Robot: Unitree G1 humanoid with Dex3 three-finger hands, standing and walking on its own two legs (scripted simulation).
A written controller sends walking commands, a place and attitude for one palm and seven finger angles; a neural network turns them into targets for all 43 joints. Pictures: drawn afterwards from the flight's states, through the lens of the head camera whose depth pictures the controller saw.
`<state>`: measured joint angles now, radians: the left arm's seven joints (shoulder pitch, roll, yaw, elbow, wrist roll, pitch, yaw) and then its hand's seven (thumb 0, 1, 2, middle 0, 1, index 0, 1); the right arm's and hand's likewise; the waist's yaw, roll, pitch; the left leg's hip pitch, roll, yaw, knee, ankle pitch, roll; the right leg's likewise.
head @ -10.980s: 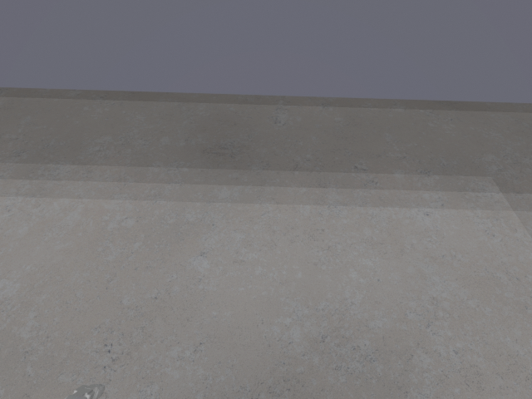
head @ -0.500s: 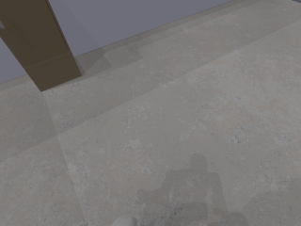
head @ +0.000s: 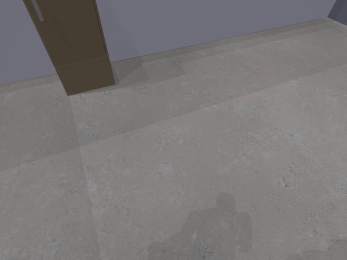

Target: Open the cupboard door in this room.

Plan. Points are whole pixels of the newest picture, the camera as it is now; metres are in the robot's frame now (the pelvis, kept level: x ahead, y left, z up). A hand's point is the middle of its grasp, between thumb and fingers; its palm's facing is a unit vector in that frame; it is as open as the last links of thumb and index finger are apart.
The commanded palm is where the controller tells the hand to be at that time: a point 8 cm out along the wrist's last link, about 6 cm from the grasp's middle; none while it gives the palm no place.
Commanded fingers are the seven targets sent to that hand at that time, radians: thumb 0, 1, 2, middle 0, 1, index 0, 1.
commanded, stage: turn or walk to find it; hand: left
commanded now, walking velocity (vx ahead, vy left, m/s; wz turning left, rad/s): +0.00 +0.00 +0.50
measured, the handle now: (36, 6) +1.42 +0.98 -0.03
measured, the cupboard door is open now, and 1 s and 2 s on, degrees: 0 0 0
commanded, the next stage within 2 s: none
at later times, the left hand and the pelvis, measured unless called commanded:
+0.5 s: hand out of the picture -0.03 +0.23 -0.19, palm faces +0.24 -0.94 -0.24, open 7.4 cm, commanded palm none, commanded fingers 0.00 0.90 0.90 -0.20 -0.30 -0.20 -0.30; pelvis -0.04 +0.02 -0.01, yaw +12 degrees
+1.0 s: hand out of the picture -0.09 +0.16 -0.15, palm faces +0.45 -0.85 -0.27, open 7.4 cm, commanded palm none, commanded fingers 0.00 0.90 0.90 -0.20 -0.30 -0.20 -0.30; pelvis -0.03 -0.03 +0.01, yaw +26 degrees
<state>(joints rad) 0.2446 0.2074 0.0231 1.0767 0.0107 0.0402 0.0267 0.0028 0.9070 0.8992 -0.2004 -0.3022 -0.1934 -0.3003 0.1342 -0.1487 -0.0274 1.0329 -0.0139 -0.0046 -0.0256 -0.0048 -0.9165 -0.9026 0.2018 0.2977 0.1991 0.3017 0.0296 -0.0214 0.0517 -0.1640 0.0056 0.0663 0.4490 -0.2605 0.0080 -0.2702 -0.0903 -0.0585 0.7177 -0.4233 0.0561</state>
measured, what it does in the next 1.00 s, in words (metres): steps on the spot, turning left: right foot, then left foot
